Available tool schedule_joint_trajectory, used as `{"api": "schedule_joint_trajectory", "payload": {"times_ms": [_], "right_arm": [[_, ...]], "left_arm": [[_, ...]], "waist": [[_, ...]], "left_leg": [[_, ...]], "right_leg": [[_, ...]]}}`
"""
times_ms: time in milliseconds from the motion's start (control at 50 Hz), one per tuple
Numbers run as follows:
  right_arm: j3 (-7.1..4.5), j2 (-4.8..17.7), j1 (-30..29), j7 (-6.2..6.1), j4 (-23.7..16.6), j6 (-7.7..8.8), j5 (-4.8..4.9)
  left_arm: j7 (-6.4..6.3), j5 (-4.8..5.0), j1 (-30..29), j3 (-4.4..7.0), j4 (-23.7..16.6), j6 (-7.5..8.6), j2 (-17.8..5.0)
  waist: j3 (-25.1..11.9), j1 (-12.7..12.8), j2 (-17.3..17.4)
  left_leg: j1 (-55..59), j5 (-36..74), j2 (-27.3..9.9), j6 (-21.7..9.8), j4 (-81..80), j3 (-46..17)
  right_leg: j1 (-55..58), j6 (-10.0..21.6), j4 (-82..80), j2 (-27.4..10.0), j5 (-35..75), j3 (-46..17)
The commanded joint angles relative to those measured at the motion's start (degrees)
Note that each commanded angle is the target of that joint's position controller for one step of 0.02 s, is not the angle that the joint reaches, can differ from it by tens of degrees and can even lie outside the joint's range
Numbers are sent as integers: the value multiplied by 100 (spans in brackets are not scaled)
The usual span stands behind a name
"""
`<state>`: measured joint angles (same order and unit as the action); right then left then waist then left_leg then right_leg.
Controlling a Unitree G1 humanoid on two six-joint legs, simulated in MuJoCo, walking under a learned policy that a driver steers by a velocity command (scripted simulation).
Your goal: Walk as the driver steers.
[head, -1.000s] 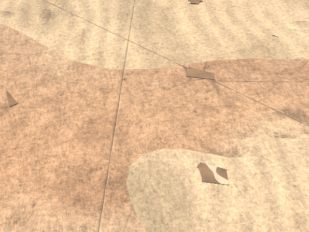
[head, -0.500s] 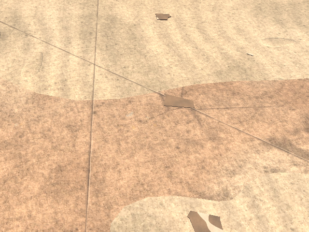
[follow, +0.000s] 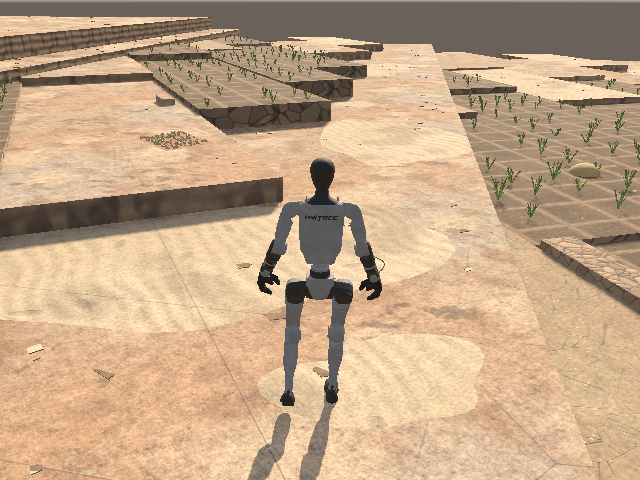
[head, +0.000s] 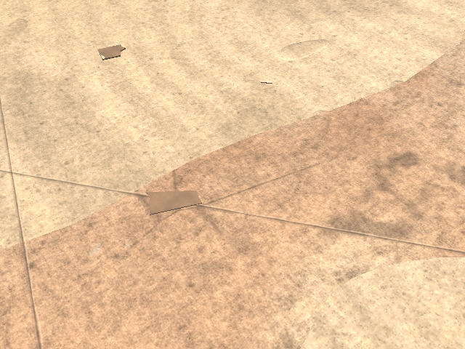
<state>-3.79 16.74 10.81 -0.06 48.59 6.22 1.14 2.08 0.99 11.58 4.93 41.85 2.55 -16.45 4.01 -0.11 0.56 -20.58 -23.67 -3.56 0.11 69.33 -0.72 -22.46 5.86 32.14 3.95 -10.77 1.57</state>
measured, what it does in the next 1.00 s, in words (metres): walks ahead: left foot, then right foot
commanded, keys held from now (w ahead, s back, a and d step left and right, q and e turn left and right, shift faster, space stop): w+e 0.14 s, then no key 0.86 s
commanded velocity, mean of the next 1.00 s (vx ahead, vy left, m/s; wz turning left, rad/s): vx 0.19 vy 0.00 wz -0.22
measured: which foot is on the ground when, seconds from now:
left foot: up 0.00-0.34, down 0.36-1.00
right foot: down 0.00-0.36, up 0.38-0.64, down 0.66-1.00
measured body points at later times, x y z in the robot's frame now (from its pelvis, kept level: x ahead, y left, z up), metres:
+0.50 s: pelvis +0.24 +0.03 +0.00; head +0.27 +0.03 +0.45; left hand +0.37 +0.29 -0.12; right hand +0.37 -0.24 -0.10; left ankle +0.36 +0.11 -0.73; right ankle +0.12 -0.08 -0.66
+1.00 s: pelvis +0.31 +0.00 +0.00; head +0.31 -0.01 +0.45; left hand +0.44 +0.23 -0.12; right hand +0.37 -0.28 -0.13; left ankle +0.36 +0.11 -0.73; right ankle +0.25 -0.12 -0.73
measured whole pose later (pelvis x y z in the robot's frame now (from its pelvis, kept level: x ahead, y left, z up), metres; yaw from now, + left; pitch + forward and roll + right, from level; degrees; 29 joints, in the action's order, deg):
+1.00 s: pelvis +0.31 +0.00 +0.00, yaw -11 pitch -1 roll +1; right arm -1.5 13.9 7.3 -0.1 54.0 0.4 -0.3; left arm -1.8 -0.4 13.7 2.1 49.5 0.6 -12.6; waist 1.5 -0.4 0.0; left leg -16.1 -13.6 0.1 0.2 30.7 0.1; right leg -11.3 -0.9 31.9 -0.5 -19.8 -2.6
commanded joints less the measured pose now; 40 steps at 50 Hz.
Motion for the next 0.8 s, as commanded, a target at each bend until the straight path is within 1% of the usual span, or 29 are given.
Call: {"api": "schedule_joint_trajectory", "payload": {"times_ms": [20, 60, 100, 140, 200, 240, 280, 320, 340, 360, 380, 400, 420, 440, 460, 480, 500, 520, 540, 560, 580, 620, 640, 660, 680, 700, 720, 740, 800], "right_arm": [[-186, 762, -115, -11, -485, 124, -106], [-170, 603, -124, -12, -517, 3, -170], [-128, 470, -488, -30, -649, -55, -205], [-84, 371, -907, -15, -776, -54, -193], [-15, 245, -1323, 71, -899, -5, -183], [-17, 278, -1453, 133, -977, 30, -165], [-50, 393, -1436, 179, -1002, 55, -183], [-100, 540, -1168, 199, -936, 106, -219], [-126, 585, -801, 193, -824, 145, -258], [-166, 782, -428, 171, -760, 189, -352], [-192, 1052, 40, 151, -751, 191, -489], [-140, 805, 339, 176, -593, 77, -403], [-62, 533, 300, 214, -597, -20, -167], [-21, 432, -56, 207, -643, -101, -106], [57, 306, -404, 198, -680, -174, -151], [110, 212, -729, 192, -709, -232, -190], [100, 284, -921, 183, -686, -291, -239], [65, 363, -1010, 169, -657, -329, -273], [49, 398, -997, 146, -622, -348, -285], [37, 426, -915, 120, -568, -359, -270], [33, 449, -845, 98, -517, -372, -237], [60, 433, -902, 66, -470, -418, -161], [104, 337, -855, 64, -432, -433, -148], [161, 203, -722, 80, -355, -428, -174], [165, 231, -639, 103, -326, -421, -229], [136, 235, -567, 94, -334, -433, -218], [138, 294, -654, 69, -299, -438, -232], [141, 249, -614, 50, -264, -445, -204], [147, 211, -410, 7, -85, -459, -204]], "left_arm": [[-71, -82, 137, 133, -429, 134, -612], [-132, -40, 215, 156, -418, 161, -717], [-218, -21, 416, 196, -366, 165, -868], [-277, -5, 577, 201, -319, 139, -885], [-326, -25, 737, 184, -211, 68, -834], [-344, -19, 944, 169, -89, 25, -791], [-378, -31, 992, 140, -37, -19, -706], [-407, -64, 887, 130, -36, -53, -684], [-412, -57, 722, 110, -69, -62, -643], [-402, -95, 692, 66, -148, -51, -518], [-395, -176, 1078, -20, -217, -20, -306], [-366, -68, 1982, -83, -20, -24, -217], [-342, -25, 1940, 8, 102, -94, -720], [-359, 24, 1334, 64, 28, -204, -865], [-398, 0, 956, 61, -23, -321, -815], [-427, -52, 757, 66, -73, -429, -742], [-440, -57, 792, 32, -63, -504, -566], [-456, -76, 852, -19, -8, -522, -393], [-468, -100, 893, -58, 49, -501, -265], [-469, -121, 883, -82, 96, -469, -213], [-460, -119, 887, -79, 144, -450, -230], [-423, -140, 920, -76, 258, -437, -222], [-405, -194, 818, -78, 255, -440, -234], [-407, -278, 636, -76, 158, -437, -340], [-433, -275, 466, -41, 41, -439, -601], [-426, -218, 384, 16, 182, -422, -763], [-409, -220, 269, -39, 154, -364, -507], [-407, -250, 227, -86, 187, -304, -363], [-399, -190, 278, -96, 265, -150, -349]], "waist": [[-781, -34, -271], [-697, -94, -205], [-525, -14, -201], [-409, 136, -321], [-338, 325, -542], [-413, 421, -598], [-476, 408, -620], [-587, 252, -711], [-717, 25, -700], [-1105, -121, -483], [-1895, -107, 352], [-2756, 37, 1543], [-2659, -28, 949], [-1921, -86, 578], [-1434, -27, 306], [-1040, 92, 290], [-814, 238, 516], [-736, 261, 722], [-806, 247, 830], [-956, 207, 826], [-1104, 199, 775], [-1136, 299, 648], [-1046, 295, 576], [-894, 242, 413], [-654, 89, 104], [-413, -115, -523], [-288, -32, -519], [-274, -67, -553], [-378, -76, -429]], "left_leg": [[-1573, 584, -385, -41, -365, -445], [-1426, 796, -337, 129, -867, -336], [-1562, 1344, -231, 290, -1558, -269], [-1511, 2106, -86, 359, -2428, -267], [-916, 3088, 229, 314, -3531, -51], [-712, 3402, 330, 214, -3780, -65], [-752, 3149, 361, 69, -4051, -161], [-557, 2770, 378, -114, -4231, -167], [-89, 3065, 411, -239, -4559, -61], [830, 4578, 60, -429, -4544, -251], [2546, 6870, -993, -1018, -3970, -1218], [3652, 7261, -2073, -2013, -3995, -2710], [3316, 5513, -1960, -1960, -4257, -3019], [2673, 4180, -1707, -1713, -4494, -2616], [1930, 3248, -1462, -1525, -4778, -2289], [1202, 2562, -1264, -1381, -5041, -2008], [597, 2116, -994, -1211, -5275, -1654], [232, 2100, -753, -1133, -5386, -1318], [159, 2282, -654, -1139, -5383, -1109], [243, 2365, -659, -1171, -5349, -1039], [330, 2251, -698, -1193, -5318, -1027], [166, 1326, -643, -1066, -5263, -920], [-21, 577, -529, -873, -5291, -881], [-253, -152, -396, -571, -5278, -833], [-326, -535, -136, -313, -5092, -627], [87, -141, 185, -143, -4923, -218], [415, 210, 188, -89, -4677, -189], [548, 479, 180, -130, -4566, -169], [613, 1200, 174, -222, -4384, -137]], "right_leg": [[1775, 1097, -1823, -1498, 943, -2417], [1395, 1123, -1949, -1390, 1424, -2116], [1197, 1075, -2022, -1264, 1561, -1863], [1077, 900, -2005, -1072, 1297, -1672], [855, 563, -1712, -840, 1992, -1260], [1031, 458, -1478, -937, 2094, -1365], [1497, 396, -1076, -1083, 2234, -1590], [1852, 321, -582, -1189, 2597, -1811], [1882, 205, -167, -1044, 2913, -1765], [1651, -12, 536, -700, 2737, -1624], [592, -324, 1941, -239, 830, -1426], [-368, -682, 3381, 237, -2939, -1264], [-607, -786, 3805, -36, -3046, -1513], [-918, -902, 3984, -202, -2688, -1339], [-917, -959, 3753, -372, -2411, -1129], [-724, -985, 3298, -551, -2202, -1014], [-296, -987, 2626, -653, -2054, -860], [122, -994, 2058, -602, -1924, -629], [424, -987, 1622, -573, -1805, -512], [649, -957, 1247, -579, -1518, -478], [870, -919, 884, -574, -1095, -445], [1442, -790, 5, -511, -117, -309], [1664, -699, -307, -509, 100, -316], [1775, -567, -520, -754, 282, -613], [1524, -407, -725, -1079, -61, -942], [681, -278, -760, -932, -1287, -907], [340, -324, -917, -827, -1579, -857], [251, -410, -974, -829, -1417, -844], [548, -527, -765, -782, -367, -772]]}}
